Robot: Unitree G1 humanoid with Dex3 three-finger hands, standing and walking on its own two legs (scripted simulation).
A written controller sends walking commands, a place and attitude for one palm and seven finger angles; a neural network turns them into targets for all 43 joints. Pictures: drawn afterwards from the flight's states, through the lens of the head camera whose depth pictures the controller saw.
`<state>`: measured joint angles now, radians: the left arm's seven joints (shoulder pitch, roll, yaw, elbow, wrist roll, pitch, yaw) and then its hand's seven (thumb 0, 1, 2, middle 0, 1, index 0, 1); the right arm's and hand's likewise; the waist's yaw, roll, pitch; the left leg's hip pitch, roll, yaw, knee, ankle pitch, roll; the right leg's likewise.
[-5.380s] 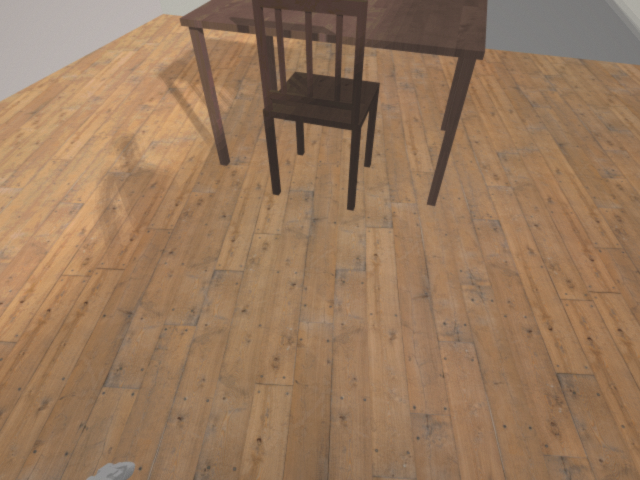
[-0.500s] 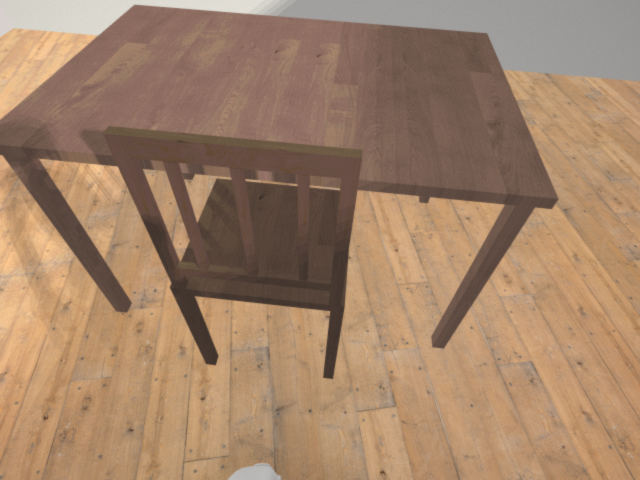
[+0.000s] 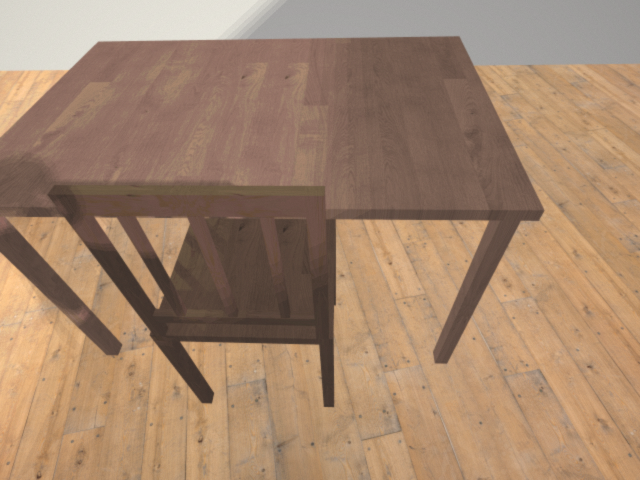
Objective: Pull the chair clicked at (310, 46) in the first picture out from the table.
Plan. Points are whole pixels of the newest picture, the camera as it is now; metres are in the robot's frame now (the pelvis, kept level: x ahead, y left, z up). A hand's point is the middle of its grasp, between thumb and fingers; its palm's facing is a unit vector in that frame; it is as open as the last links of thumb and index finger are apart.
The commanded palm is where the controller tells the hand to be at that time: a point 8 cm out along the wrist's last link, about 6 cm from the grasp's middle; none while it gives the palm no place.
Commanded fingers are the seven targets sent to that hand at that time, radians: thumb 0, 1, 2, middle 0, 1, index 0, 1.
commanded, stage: come to a stop and stand still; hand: left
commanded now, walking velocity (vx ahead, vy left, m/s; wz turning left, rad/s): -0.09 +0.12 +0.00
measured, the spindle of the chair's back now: (216, 271) +0.47 +0.21 -0.08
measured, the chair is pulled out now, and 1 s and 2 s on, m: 0.00 0.00 0.00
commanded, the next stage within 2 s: look again from close up in 1.50 s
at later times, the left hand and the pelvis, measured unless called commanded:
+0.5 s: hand out of the picture +0.01 +0.21 -0.17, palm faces +0.02 -0.97 -0.22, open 7.3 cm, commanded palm none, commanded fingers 0.00 0.90 0.90 -0.20 -0.30 -0.20 -0.30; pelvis -0.02 +0.03 -0.01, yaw +1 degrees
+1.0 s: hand out of the picture -0.01 +0.21 -0.17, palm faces +0.03 -0.98 -0.18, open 7.3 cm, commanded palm none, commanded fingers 0.00 0.90 0.90 -0.20 -0.30 -0.20 -0.30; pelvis +0.01 +0.05 +0.00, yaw +1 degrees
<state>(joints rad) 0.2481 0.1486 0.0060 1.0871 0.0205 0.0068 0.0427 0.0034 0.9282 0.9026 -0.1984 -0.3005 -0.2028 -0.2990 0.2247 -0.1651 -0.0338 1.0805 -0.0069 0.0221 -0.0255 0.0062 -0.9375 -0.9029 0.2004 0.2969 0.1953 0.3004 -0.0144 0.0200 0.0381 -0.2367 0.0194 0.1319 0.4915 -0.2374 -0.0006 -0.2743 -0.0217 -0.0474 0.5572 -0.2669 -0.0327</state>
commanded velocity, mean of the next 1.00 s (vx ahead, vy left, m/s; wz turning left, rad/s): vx -0.01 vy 0.02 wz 0.00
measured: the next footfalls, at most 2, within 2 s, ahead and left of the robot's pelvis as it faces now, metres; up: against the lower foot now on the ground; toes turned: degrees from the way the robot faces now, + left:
none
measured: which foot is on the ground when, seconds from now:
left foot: down 0.00-1.00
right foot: down 0.00-1.00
